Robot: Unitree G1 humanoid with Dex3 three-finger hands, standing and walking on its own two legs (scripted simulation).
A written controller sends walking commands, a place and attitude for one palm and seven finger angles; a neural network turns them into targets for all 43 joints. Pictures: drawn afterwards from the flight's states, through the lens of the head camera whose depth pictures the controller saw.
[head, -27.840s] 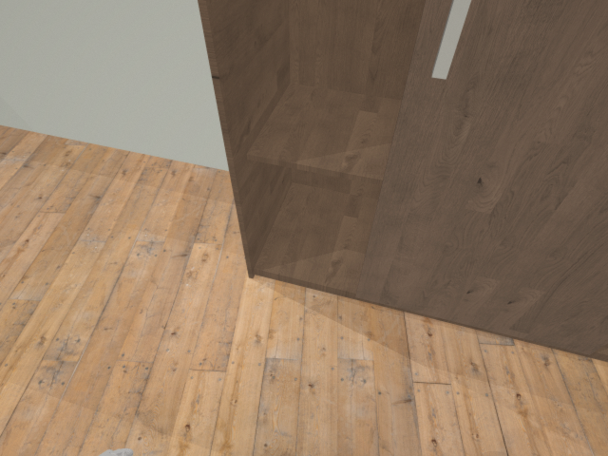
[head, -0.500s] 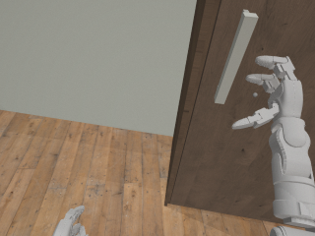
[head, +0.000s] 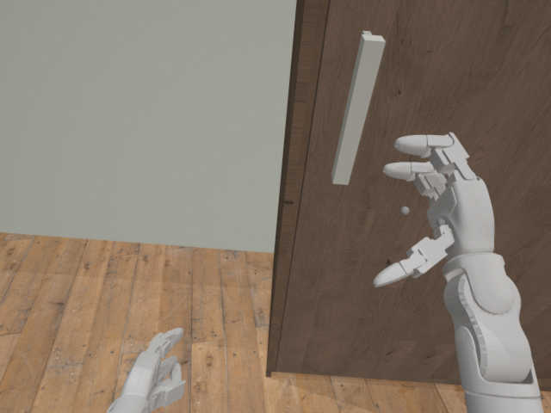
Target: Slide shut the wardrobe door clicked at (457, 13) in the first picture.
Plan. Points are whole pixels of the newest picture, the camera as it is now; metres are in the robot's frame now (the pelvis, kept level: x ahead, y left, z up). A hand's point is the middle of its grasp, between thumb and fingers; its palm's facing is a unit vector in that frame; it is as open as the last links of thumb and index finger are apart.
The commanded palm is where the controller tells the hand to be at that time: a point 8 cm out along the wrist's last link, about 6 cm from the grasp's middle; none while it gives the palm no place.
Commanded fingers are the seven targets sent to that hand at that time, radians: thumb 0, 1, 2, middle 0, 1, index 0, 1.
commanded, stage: slip the hand off the handle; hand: right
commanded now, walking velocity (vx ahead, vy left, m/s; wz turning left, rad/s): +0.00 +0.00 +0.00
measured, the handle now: (352, 113) +0.45 -0.10 +0.27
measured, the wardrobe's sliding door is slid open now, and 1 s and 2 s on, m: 0.01 0.01 0.01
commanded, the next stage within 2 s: draw the hand back to the body in 0.02 s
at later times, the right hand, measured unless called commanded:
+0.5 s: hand (434, 243) +0.25 -0.16 +0.21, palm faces +0.09 +1.00 -0.02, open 14.7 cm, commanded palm +0.21 -0.21 +0.21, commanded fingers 0.00 0.55 -0.20 0.25 1.15 0.25 1.15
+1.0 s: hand (483, 289) +0.21 -0.22 +0.18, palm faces +0.35 +0.89 -0.28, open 12.2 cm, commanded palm +0.16 -0.26 +0.19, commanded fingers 0.00 -0.32 -0.62 0.22 0.64 0.22 0.64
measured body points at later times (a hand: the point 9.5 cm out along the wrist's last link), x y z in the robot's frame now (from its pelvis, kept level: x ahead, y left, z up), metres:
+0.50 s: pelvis -0.01 +0.01 +0.00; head -0.08 +0.03 +0.44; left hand +0.23 +0.20 -0.05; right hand +0.24 -0.22 +0.22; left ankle +0.00 +0.12 -0.74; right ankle +0.00 -0.11 -0.74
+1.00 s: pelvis -0.01 +0.00 +0.01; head -0.04 +0.02 +0.45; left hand +0.17 +0.22 -0.09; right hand +0.19 -0.27 +0.19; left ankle +0.00 +0.12 -0.74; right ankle +0.00 -0.11 -0.74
